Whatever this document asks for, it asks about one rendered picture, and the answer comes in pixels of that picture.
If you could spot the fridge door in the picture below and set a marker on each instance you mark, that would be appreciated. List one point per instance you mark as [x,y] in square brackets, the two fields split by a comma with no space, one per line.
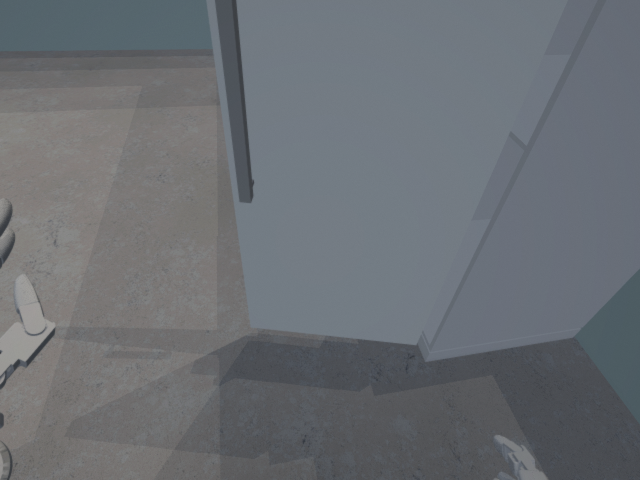
[374,127]

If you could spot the handle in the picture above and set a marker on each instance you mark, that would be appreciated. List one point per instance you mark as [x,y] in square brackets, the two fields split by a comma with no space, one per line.
[232,66]

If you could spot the robot left hand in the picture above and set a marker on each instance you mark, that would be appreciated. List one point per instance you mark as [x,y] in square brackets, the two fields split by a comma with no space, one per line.
[23,341]

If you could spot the robot right hand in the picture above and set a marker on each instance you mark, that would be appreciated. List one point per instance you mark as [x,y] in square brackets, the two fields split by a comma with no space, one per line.
[521,462]

